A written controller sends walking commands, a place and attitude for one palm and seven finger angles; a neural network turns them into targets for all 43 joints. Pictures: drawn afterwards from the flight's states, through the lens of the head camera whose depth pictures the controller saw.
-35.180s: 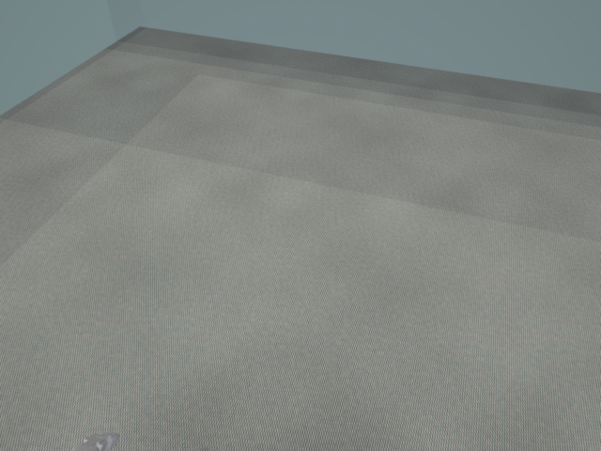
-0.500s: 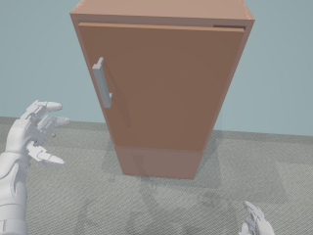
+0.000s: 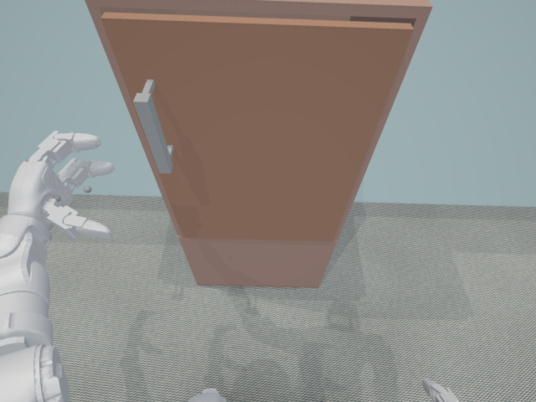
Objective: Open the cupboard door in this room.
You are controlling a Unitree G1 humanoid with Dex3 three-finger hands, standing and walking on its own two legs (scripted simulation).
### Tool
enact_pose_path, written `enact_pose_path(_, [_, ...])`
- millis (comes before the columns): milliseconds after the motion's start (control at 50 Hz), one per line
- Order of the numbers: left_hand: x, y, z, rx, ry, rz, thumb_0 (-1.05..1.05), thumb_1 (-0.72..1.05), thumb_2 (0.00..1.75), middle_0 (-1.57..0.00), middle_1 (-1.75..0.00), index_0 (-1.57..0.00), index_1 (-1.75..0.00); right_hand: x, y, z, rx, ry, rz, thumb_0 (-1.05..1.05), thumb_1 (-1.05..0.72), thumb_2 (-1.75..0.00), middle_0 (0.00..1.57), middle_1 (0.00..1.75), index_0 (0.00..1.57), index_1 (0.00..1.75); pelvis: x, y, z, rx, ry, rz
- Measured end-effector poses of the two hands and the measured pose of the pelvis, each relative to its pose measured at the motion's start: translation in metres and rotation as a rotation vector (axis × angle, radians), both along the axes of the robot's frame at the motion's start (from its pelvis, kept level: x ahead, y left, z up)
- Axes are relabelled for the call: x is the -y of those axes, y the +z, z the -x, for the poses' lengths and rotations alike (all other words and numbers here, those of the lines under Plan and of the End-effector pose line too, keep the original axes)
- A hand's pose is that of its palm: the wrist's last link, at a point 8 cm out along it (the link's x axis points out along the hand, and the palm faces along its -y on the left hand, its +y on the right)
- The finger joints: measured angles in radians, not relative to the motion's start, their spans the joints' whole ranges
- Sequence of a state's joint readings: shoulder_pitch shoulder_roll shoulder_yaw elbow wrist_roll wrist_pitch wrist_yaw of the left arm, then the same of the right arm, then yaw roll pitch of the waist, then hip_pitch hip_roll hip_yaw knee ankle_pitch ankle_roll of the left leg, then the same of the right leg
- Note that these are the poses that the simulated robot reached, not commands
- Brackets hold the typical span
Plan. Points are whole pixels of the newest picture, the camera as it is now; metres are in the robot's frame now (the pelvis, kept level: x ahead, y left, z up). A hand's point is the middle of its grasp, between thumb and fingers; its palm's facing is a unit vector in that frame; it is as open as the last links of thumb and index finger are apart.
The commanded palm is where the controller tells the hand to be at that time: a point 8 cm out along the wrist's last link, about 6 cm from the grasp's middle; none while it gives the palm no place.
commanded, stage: move the hooked fingers beside the handle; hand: left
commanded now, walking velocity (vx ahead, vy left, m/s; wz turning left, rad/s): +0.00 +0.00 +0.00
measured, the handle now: (158, 129) +0.53 +0.20 +0.09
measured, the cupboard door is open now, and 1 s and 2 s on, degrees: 0 0 0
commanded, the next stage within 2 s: slide the fingers in behind the handle in 1.66 s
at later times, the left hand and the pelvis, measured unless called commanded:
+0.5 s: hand (101, 163) +0.44 +0.27 +0.10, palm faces -0.01 -1.00 +0.01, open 14.0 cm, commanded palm +0.42 +0.32 +0.10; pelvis +0.00 +0.01 -0.01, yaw -1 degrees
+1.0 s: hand (110, 136) +0.51 +0.28 +0.09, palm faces -0.01 -1.00 +0.01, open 14.0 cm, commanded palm +0.48 +0.32 +0.09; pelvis +0.01 +0.01 -0.02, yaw -3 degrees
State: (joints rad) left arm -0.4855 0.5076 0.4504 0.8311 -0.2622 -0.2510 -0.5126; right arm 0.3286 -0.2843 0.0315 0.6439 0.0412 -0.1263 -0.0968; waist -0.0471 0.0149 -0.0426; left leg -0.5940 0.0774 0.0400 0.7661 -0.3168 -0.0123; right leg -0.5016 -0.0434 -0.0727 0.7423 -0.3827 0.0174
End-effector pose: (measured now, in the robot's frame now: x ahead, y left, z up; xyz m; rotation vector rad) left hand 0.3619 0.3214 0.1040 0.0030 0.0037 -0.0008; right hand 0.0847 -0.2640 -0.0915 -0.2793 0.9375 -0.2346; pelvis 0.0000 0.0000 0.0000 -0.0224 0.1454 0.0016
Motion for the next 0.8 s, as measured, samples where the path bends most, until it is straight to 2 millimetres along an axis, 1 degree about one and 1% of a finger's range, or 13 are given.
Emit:
enact_pose_path(100, [-0.002, 0.000, -0.011, -0.009, 0.001, 0.005, -0.01, -0.50, 0.30, -0.30, -1.20, -0.30, -1.20, -0.001, -0.001, 0.008, -0.024, -0.022, -0.007, 0.01, -0.90, -0.89, 0.21, 0.30, 0.21, 0.30, -0.002, -0.001, -0.002, -0.013, -0.010, 0.000])
enact_pose_path(260, [-0.008, -0.002, -0.021, -0.008, 0.009, 0.007, -0.01, -0.50, 0.30, -0.30, -1.20, -0.30, -1.20, -0.001, -0.005, 0.017, -0.079, -0.028, 0.000, 0.01, -0.90, -0.89, 0.21, 0.30, 0.21, 0.30, -0.004, -0.004, -0.002, -0.032, -0.007, 0.005])
enact_pose_path(500, [0.001, -0.005, -0.055, -0.017, -0.007, 0.008, -0.01, -0.50, 0.30, -0.30, -1.20, -0.30, -1.20, 0.001, -0.010, 0.031, -0.144, -0.050, 0.016, 0.00, -0.90, -0.89, 0.21, 0.30, 0.21, 0.30, -0.006, -0.009, 0.001, -0.072, -0.008, 0.012])
enact_pose_path(580, [-0.003, -0.007, -0.067, -0.033, 0.007, 0.014, -0.01, -0.50, 0.30, -0.30, -1.20, -0.30, -1.20, 0.002, -0.012, 0.041, -0.176, -0.070, 0.020, 0.00, -0.90, -0.89, 0.21, 0.30, 0.21, 0.30, -0.005, -0.011, 0.001, -0.089, -0.013, 0.013])
enact_pose_path(680, [-0.008, -0.005, -0.082, -0.030, 0.005, 0.000, -0.01, -0.50, 0.30, -0.30, -1.20, -0.30, -1.20, 0.004, -0.014, 0.060, -0.242, -0.098, 0.031, 0.00, -0.90, -0.89, 0.21, 0.30, 0.21, 0.30, -0.005, -0.015, 0.001, -0.116, -0.016, 0.019])
enact_pose_path(800, [-0.009, -0.009, -0.100, -0.044, -0.012, 0.008, -0.01, -0.50, 0.30, -0.30, -1.20, -0.30, -1.20, 0.005, -0.015, 0.082, -0.331, -0.131, 0.043, 0.00, -0.90, -0.89, 0.21, 0.30, 0.21, 0.30, -0.007, -0.018, -0.001, -0.147, -0.019, 0.024])
